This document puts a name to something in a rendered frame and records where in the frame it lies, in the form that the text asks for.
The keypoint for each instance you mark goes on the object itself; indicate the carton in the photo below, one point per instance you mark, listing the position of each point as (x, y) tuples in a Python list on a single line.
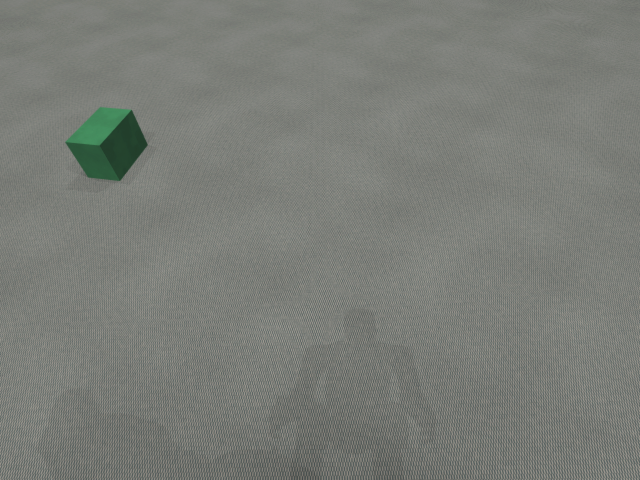
[(108, 143)]

